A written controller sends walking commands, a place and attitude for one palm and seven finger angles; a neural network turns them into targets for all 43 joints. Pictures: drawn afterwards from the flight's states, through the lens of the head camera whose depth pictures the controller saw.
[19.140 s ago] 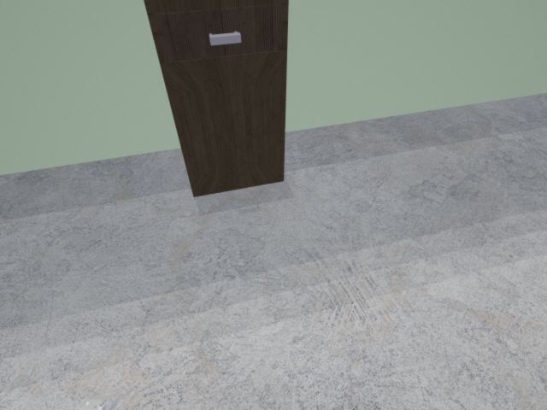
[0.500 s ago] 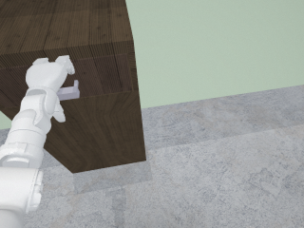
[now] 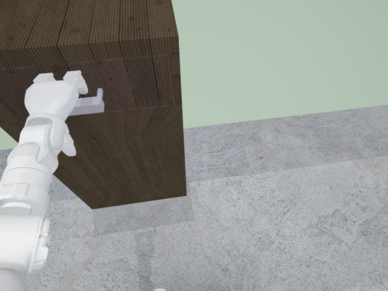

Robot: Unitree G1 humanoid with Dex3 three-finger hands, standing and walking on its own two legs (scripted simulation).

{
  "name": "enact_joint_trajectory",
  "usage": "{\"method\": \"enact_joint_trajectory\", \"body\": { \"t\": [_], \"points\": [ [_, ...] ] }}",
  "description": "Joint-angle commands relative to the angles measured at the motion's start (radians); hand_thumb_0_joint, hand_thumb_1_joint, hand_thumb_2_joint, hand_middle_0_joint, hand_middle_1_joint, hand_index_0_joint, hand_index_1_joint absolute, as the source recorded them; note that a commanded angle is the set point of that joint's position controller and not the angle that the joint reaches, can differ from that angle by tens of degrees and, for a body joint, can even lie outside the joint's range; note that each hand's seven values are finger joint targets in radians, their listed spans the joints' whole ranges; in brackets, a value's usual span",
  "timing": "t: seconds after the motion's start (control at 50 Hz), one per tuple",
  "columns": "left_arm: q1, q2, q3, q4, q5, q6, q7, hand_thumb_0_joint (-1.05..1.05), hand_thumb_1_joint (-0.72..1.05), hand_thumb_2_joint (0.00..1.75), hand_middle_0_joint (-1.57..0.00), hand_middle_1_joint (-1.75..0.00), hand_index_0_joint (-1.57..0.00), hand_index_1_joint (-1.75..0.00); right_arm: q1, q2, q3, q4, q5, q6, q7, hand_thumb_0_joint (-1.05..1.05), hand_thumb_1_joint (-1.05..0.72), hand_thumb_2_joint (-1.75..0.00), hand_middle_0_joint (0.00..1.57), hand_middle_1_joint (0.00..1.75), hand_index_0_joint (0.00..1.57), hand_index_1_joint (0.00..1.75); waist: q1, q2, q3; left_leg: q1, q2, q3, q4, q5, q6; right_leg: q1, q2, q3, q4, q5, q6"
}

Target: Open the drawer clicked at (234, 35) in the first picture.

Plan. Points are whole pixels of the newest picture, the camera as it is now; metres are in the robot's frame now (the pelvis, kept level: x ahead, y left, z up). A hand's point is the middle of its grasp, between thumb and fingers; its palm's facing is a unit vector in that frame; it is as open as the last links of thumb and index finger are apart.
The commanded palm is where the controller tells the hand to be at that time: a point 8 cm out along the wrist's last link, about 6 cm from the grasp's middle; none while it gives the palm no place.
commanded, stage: lower the fingers behind the handle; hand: left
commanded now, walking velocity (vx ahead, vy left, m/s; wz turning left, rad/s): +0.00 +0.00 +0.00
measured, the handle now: (79, 100) +0.53 +0.28 +0.05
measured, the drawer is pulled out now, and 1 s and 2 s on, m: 0.00 0.00 0.00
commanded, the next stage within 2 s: lift the fingers back up to retry in 1.12 s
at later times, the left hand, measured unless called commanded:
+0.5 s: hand (68, 120) +0.46 +0.28 +0.06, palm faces +0.00 +0.02 -1.00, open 13.9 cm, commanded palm +0.44 +0.27 +0.10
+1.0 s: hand (69, 118) +0.46 +0.28 +0.07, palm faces -0.03 +0.03 -1.00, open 13.9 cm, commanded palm +0.44 +0.28 +0.09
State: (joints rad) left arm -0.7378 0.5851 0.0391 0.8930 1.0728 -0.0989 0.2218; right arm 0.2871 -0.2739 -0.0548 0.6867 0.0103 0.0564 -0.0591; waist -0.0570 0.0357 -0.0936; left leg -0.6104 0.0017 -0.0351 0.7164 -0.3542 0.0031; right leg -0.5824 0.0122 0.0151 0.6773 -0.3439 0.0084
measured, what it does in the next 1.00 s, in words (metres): stands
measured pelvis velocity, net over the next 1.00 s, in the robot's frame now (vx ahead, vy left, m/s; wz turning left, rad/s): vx -0.02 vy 0.00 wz -0.02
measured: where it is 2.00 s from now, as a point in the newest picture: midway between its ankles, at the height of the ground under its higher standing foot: outside the picture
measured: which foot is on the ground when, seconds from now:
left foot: down 0.00-1.00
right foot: down 0.00-1.00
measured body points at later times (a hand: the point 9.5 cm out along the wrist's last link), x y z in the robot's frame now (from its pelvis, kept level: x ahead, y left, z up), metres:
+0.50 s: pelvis -0.01 +0.01 +0.00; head +0.07 +0.00 +0.44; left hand +0.45 +0.27 +0.12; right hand +0.03 -0.27 -0.13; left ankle -0.01 +0.12 -0.72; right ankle -0.02 -0.13 -0.72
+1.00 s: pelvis -0.02 +0.00 -0.01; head +0.07 -0.01 +0.43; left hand +0.46 +0.27 +0.12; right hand +0.01 -0.28 -0.13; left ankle -0.01 +0.12 -0.72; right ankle -0.02 -0.13 -0.72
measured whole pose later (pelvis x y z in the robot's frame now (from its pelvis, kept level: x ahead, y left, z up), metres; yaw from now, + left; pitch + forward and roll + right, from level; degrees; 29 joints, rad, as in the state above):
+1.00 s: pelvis -0.02 +0.00 -0.01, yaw -1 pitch +17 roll -1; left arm -0.82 0.62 0.00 1.03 1.06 -0.04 0.22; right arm 0.37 -0.28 -0.03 0.68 0.02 0.07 -0.07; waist -0.08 0.04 -0.13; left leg -0.72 0.01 -0.02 0.78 -0.36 0.00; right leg -0.70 0.02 0.03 0.75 -0.34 0.01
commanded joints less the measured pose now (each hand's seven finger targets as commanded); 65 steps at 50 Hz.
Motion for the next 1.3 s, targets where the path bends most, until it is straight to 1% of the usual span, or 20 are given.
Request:
{"method": "enact_joint_trajectory", "body": {
  "t": [0.0,0.06,0.14,0.2,0.26,0.32,0.38,0.46,0.54,0.58,0.66,0.68,0.72,0.8,0.9,0.96,1.0,1.12,1.16,1.28],
  "points": [
    [-0.392,0.279,0.063,-0.105,-0.010,0.087,0.054,0.00,-0.50,0.30,-0.30,-1.20,-0.30,-1.20,0.106,-0.145,-0.048,-0.064,0.002,-0.014,0.008,0.00,-0.90,-0.90,0.20,0.30,0.20,0.30,-0.003,0.052,-0.431,0.227,-0.025,0.059,-0.045,0.444,0.031,0.182,0.037,-0.048,-0.041,0.387,-0.037],
    [-0.398,0.276,0.044,-0.104,-0.021,0.102,0.014,0.00,-0.50,0.30,-0.30,-1.20,-0.30,-1.20,0.116,-0.155,-0.049,-0.070,0.006,-0.006,0.002,0.00,-0.90,-0.90,0.20,0.30,0.20,0.30,-0.016,0.006,-0.448,0.228,-0.021,0.060,-0.051,0.437,0.039,0.208,0.036,-0.040,-0.055,0.402,-0.030],
    [-0.381,0.256,0.043,-0.193,-0.031,0.047,-0.016,0.00,-0.50,0.30,-0.30,-1.20,-0.30,-1.20,0.118,-0.152,-0.057,-0.072,0.001,-0.007,-0.010,0.00,-0.90,-0.90,0.20,0.30,0.20,0.30,-0.018,0.019,-0.444,0.275,-0.014,0.044,-0.047,0.491,0.046,0.189,0.042,-0.039,-0.061,0.398,-0.034],
    [-0.292,0.209,0.018,-0.099,-0.032,0.038,-0.027,0.00,-0.50,0.30,-0.30,-1.20,-0.30,-1.20,0.122,-0.149,-0.049,-0.064,0.007,-0.005,-0.010,0.00,-0.90,-0.90,0.20,0.30,0.20,0.30,-0.018,-0.013,-0.306,0.209,-0.016,0.046,-0.063,0.398,0.044,0.135,0.042,-0.050,-0.072,0.329,-0.035],
    [-0.341,0.279,0.067,-0.097,-0.020,0.017,-0.003,0.00,-0.50,0.30,-0.30,-1.20,-0.30,-1.20,0.125,-0.153,-0.046,-0.062,0.007,-0.004,-0.010,0.00,-0.90,-0.90,0.20,0.30,0.20,0.30,-0.012,-0.014,-0.297,0.174,-0.016,0.047,-0.071,0.335,0.043,0.127,0.039,-0.045,-0.068,0.280,-0.038],
    [-0.320,0.200,0.011,-0.078,-0.009,0.025,0.018,0.00,-0.50,0.30,-0.30,-1.20,-0.30,-1.20,0.133,-0.144,-0.052,-0.059,0.008,-0.011,-0.002,0.00,-0.90,-0.90,0.20,0.30,0.20,0.30,-0.018,0.028,-0.295,0.191,-0.015,0.048,-0.061,0.342,0.038,0.083,0.043,-0.051,-0.059,0.265,-0.043],
    [-0.337,0.226,0.026,-0.044,-0.003,0.037,0.035,0.00,-0.50,0.30,-0.30,-1.20,-0.30,-1.20,0.144,-0.151,-0.051,-0.052,0.007,-0.013,0.002,0.00,-0.90,-0.90,0.20,0.30,0.20,0.30,-0.021,0.001,-0.309,0.167,-0.013,0.049,-0.057,0.310,0.038,0.079,0.042,-0.050,-0.053,0.247,-0.042],
    [-0.370,0.175,-0.023,-0.002,0.001,0.068,0.044,0.00,-0.50,0.30,-0.30,-1.20,-0.30,-1.20,0.157,-0.149,-0.052,-0.050,0.008,-0.016,0.005,0.00,-0.90,-0.90,0.20,0.30,0.20,0.30,-0.037,-0.005,-0.307,0.161,-0.015,0.047,-0.053,0.284,0.037,0.052,0.041,-0.052,-0.054,0.222,-0.040],
    [-0.395,0.190,-0.027,0.054,0.003,0.098,0.037,0.00,-0.50,0.30,-0.30,-1.20,-0.30,-1.20,0.165,-0.157,-0.046,-0.042,0.008,-0.012,0.001,0.00,-0.90,-0.90,0.20,0.30,0.20,0.30,-0.052,-0.032,-0.294,0.127,-0.018,0.052,-0.047,0.250,0.042,0.050,0.038,-0.046,-0.062,0.218,-0.037],
    [-0.356,0.186,-0.031,0.080,0.005,0.105,0.029,0.00,-0.50,0.30,-0.30,-1.20,-0.30,-1.20,0.165,-0.155,-0.042,-0.050,0.009,-0.011,-0.001,0.00,-0.90,-0.90,0.20,0.30,0.20,0.30,-0.039,-0.035,-0.303,0.114,-0.021,0.058,-0.045,0.250,0.042,0.063,0.037,-0.045,-0.054,0.227,-0.036],
    [-0.357,0.179,-0.057,0.122,0.003,0.109,0.002,0.00,-0.50,0.30,-0.30,-1.20,-0.30,-1.20,0.168,-0.158,-0.034,-0.057,0.012,-0.006,-0.005,0.00,-0.90,-0.90,0.20,0.30,0.20,0.30,-0.056,-0.052,-0.252,0.072,-0.024,0.062,-0.038,0.198,0.044,0.039,0.034,-0.040,-0.060,0.200,-0.031],
    [-0.326,0.208,-0.031,0.132,0.003,0.106,-0.003,0.00,-0.50,0.30,-0.30,-1.20,-0.30,-1.20,0.166,-0.160,-0.033,-0.059,0.011,-0.005,-0.007,0.00,-0.90,-0.90,0.20,0.30,0.20,0.30,-0.043,-0.060,-0.256,0.059,-0.024,0.064,-0.035,0.193,0.044,0.048,0.033,-0.039,-0.055,0.200,-0.032],
    [-0.332,0.194,-0.049,0.118,0.002,0.100,-0.014,0.00,-0.50,0.30,-0.30,-1.20,-0.30,-1.20,0.165,-0.159,-0.032,-0.069,0.012,-0.003,-0.011,0.00,-0.90,-0.90,0.20,0.30,0.20,0.30,-0.049,-0.060,-0.255,0.049,-0.026,0.069,-0.029,0.181,0.045,0.045,0.032,-0.036,-0.054,0.198,-0.028],
    [-0.319,0.240,-0.021,0.123,-0.004,0.082,-0.028,0.00,-0.50,0.30,-0.30,-1.20,-0.30,-1.20,0.169,-0.162,-0.028,-0.078,0.014,-0.001,-0.016,0.00,-0.90,-0.90,0.20,0.30,0.20,0.30,-0.045,-0.074,-0.248,0.017,-0.026,0.069,-0.023,0.149,0.046,0.047,0.031,-0.031,-0.051,0.180,-0.026],
    [-0.306,0.201,-0.044,0.080,-0.005,0.061,-0.030,0.00,-0.50,0.30,-0.30,-1.20,-0.30,-1.20,0.177,-0.155,-0.034,-0.084,0.016,-0.002,-0.017,0.00,-0.90,-0.90,0.20,0.30,0.20,0.30,-0.040,-0.046,-0.288,0.041,-0.024,0.070,-0.015,0.169,0.045,0.039,0.033,-0.033,-0.039,0.187,-0.028],
    [-0.328,0.246,-0.012,0.089,-0.007,0.060,-0.023,0.00,-0.50,0.30,-0.30,-1.20,-0.30,-1.20,0.185,-0.161,-0.034,-0.075,0.017,-0.003,-0.018,0.00,-0.90,-0.90,0.20,0.30,0.20,0.30,-0.045,-0.057,-0.274,0.021,-0.022,0.068,-0.013,0.157,0.046,0.034,0.033,-0.029,-0.040,0.177,-0.026],
    [-0.295,0.234,-0.012,0.089,-0.013,0.061,-0.019,0.00,-0.50,0.30,-0.30,-1.20,-0.30,-1.20,0.184,-0.157,-0.034,-0.079,0.017,-0.003,-0.017,0.00,-0.90,-0.90,0.20,0.30,0.20,0.30,-0.034,-0.066,-0.288,0.018,-0.026,0.071,-0.015,0.153,0.047,0.057,0.033,-0.027,-0.042,0.181,-0.026],
    [-0.324,0.220,-0.035,0.106,-0.008,0.075,-0.011,0.00,-0.50,0.30,-0.30,-1.20,-0.30,-1.20,0.184,-0.159,-0.032,-0.074,0.022,-0.005,-0.016,0.00,-0.90,-0.90,0.20,0.30,0.20,0.30,-0.050,-0.066,-0.253,0.016,-0.024,0.068,-0.021,0.129,0.047,0.022,0.035,-0.031,-0.051,0.146,-0.025],
    [-0.341,0.255,-0.016,0.124,-0.007,0.078,-0.011,0.00,-0.50,0.30,-0.30,-1.20,-0.30,-1.20,0.190,-0.165,-0.029,-0.069,0.022,-0.004,-0.019,0.00,-0.90,-0.90,0.20,0.30,0.20,0.30,-0.053,-0.079,-0.247,0.000,-0.026,0.067,-0.022,0.126,0.047,0.028,0.033,-0.029,-0.051,0.148,-0.024],
    [-0.357,0.290,0.019,0.044,-0.012,0.069,-0.012,0.00,-0.50,0.30,-0.30,-1.20,-0.30,-1.20,0.179,-0.151,-0.032,-0.082,0.019,-0.001,-0.019,0.00,-0.90,-0.90,0.20,0.30,0.20,0.30,-0.022,-0.001,-0.353,0.063,-0.025,0.073,-0.026,0.187,0.045,0.091,0.032,-0.025,-0.041,0.198,-0.027]
  ]
}}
